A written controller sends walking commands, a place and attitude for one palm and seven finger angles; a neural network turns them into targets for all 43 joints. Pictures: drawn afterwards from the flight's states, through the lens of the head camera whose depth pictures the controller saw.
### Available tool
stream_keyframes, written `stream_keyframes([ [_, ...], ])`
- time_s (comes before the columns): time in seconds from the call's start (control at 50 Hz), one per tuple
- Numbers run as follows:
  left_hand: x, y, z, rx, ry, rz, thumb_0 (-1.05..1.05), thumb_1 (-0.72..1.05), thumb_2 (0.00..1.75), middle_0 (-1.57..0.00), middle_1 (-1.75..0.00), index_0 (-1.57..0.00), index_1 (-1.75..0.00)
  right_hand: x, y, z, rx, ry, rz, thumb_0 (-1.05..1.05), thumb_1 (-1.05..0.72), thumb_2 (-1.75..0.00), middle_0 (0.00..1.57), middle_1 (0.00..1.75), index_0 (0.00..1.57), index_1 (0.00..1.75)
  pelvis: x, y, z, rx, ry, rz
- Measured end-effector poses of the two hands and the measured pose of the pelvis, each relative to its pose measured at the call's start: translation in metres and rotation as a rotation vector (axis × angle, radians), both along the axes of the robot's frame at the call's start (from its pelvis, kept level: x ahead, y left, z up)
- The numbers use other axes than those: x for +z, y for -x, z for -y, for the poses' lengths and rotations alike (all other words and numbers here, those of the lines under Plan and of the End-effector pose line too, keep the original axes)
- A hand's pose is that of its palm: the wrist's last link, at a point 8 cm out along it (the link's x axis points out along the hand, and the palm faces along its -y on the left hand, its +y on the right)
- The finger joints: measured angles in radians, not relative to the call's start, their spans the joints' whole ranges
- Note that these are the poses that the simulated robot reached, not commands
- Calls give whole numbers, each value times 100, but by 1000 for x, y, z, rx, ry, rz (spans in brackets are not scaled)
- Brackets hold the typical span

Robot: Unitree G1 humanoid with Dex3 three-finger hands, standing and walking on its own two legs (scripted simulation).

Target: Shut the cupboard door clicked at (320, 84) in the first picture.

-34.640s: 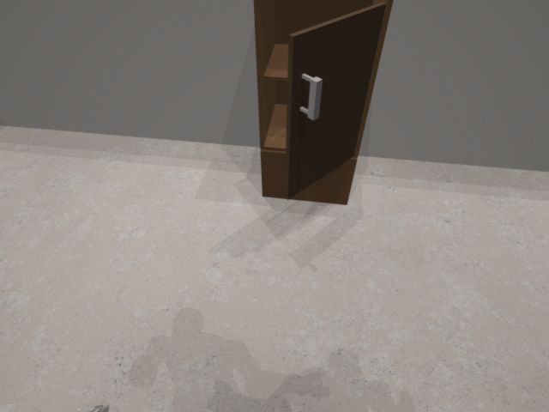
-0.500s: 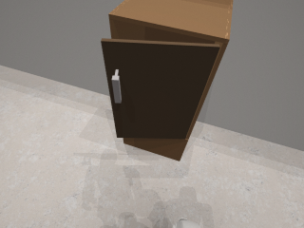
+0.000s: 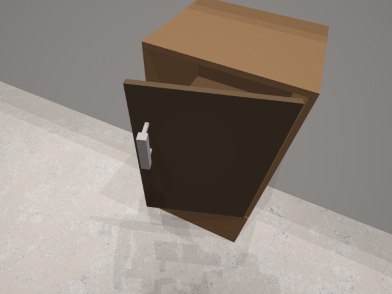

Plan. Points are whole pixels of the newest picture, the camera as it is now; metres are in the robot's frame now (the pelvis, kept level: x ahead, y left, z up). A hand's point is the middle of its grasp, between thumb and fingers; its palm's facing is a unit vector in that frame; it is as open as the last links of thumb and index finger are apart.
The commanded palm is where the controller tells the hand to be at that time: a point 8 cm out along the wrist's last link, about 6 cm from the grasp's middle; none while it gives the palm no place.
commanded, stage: come to a stop and stand still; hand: left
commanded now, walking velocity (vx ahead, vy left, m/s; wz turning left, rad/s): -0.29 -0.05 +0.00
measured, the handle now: (146, 145) +0.46 +0.17 -0.01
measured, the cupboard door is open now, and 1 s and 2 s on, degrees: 19 19 19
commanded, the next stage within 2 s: look again from close up in 0.90 s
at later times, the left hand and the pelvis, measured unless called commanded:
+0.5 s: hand out of the picture +0.02 +0.15 -0.17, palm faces +0.04 -0.97 -0.23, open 7.4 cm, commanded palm none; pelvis -0.02 -0.03 +0.00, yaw +0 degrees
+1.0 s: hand out of the picture -0.06 +0.14 -0.17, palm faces +0.03 -0.99 -0.15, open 7.3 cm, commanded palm none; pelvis -0.04 -0.02 +0.01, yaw -1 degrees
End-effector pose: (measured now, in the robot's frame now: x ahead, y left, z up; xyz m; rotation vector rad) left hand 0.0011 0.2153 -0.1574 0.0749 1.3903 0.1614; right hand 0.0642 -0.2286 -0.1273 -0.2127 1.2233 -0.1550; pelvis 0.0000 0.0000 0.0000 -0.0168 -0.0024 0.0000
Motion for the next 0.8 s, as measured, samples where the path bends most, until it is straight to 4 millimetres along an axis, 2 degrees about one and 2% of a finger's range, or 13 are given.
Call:
stream_keyframes([
  [0.06, 3, -1, -1, 1, -10, -23, 0, 92, 90, -20, -30, -20, -30, 0, -21, -3, 12, -10, 22, 0, -92, -90, 20, 30, 19, 30, 1, -3, 1, -2, -14, -5],
  [0.12, 8, -3, -4, -4, -42, -29, 0, 92, 90, -20, -30, -20, -30, -4, -33, 0, 14, -26, 37, 0, -91, -90, 20, 30, 20, 30, 0, -1, 7, -6, -26, -5],
  [0.2, 15, -7, -9, -12, -109, -6, 0, 91, 90, -20, -30, -20, -30, -15, -34, 15, 8, -47, 35, 0, -91, -90, 20, 30, 20, 30, -5, 3, 21, -10, -36, 0],
  [0.26, 21, -9, -8, -23, -147, 17, 0, 91, 90, -20, -30, -20, -30, -21, -28, 31, -13, -58, 21, 0, -91, -90, 20, 30, 20, 30, -7, 5, 30, -1, -32, 1],
  [0.36, 29, -11, 2, -40, -148, 41, 0, 91, 90, -20, -30, -20, -30, -18, -7, 48, -35, -45, -29, 0, -91, -90, 20, 30, 20, 30, -1, 10, 37, 2, -39, 2],
  [0.46, 23, -13, 11, -52, -110, 65, 0, 91, 90, -20, -30, -20, -30, -14, 19, 50, -46, -30, -56, 0, -91, -90, 20, 30, 19, 30, 1, 16, 37, 0, -33, 5],
  [0.52, 15, -13, 15, -44, -77, 78, 0, 91, 90, -20, -30, -20, -30, -14, 39, 45, -44, -17, -80, 0, -91, -90, 20, 30, 19, 30, -1, 21, 34, 8, -12, 18],
  [0.64, 15, -6, 18, -39, -44, 84, 0, 93, 90, -20, -30, -20, -30, -7, 79, 28, -45, -35, -143, 0, -91, -90, 20, 30, 19, 30, 6, 30, 32, -3, -16, 31],
  [0.8, 17, 26, 16, -41, -36, 16, 0, 92, 90, -20, -30, -20, -30, -8, 122, 11, -79, -68, -212, 0, -91, -90, 20, 30, 20, 30, 9, 38, 27, -10, -18, 28],
])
